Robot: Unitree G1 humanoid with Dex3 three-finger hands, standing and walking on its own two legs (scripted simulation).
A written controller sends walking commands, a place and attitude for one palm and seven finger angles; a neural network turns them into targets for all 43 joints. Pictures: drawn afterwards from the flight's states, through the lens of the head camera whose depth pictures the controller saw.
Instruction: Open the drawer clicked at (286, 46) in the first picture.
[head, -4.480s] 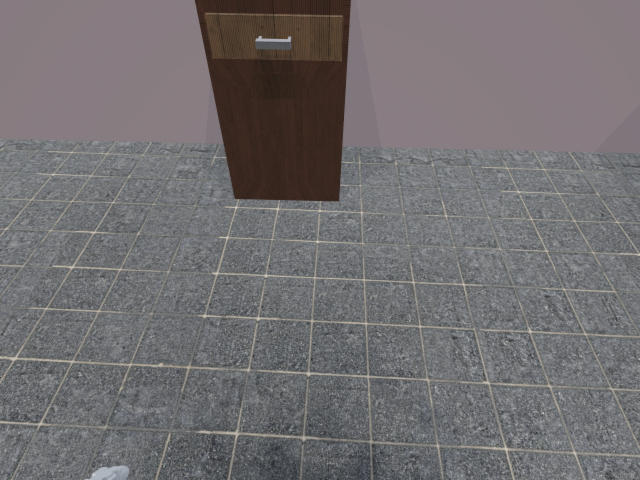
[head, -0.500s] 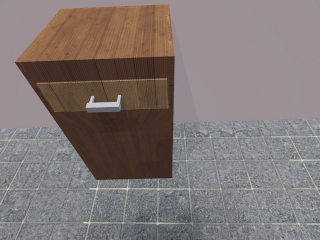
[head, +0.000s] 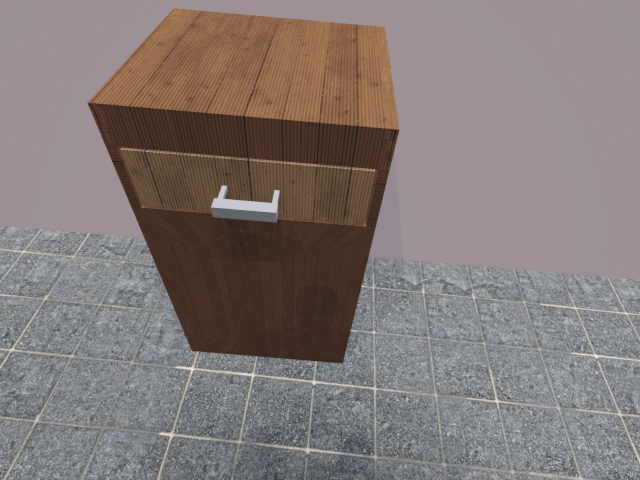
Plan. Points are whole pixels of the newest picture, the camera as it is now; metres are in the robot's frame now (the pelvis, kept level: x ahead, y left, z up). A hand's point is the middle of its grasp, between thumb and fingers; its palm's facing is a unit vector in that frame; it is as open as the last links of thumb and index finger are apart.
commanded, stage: come to a stop and stand still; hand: left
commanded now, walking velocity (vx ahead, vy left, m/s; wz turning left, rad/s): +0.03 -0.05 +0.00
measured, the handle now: (247, 201) +0.58 +0.18 -0.03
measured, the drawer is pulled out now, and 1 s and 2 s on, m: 0.00 0.00 0.00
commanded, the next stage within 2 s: look again from close up in 1.68 s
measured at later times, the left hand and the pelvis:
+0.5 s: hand out of the picture -0.02 +0.10 -0.18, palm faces +0.02 -0.98 -0.17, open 7.3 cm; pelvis -0.01 -0.06 +0.00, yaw +0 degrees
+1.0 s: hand out of the picture +0.01 +0.10 -0.18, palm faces +0.04 -0.98 -0.18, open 7.4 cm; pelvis +0.03 -0.06 +0.00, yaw +0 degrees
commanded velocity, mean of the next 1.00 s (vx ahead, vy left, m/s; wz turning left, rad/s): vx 0.00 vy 0.00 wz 0.00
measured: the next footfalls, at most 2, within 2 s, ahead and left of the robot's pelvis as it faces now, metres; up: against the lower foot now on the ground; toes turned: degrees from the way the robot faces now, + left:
right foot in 0.16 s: +0.02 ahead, -0.12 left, +0.00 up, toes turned -1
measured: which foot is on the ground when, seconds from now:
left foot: down 0.00-1.00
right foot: up 0.00-0.14, down 0.16-1.00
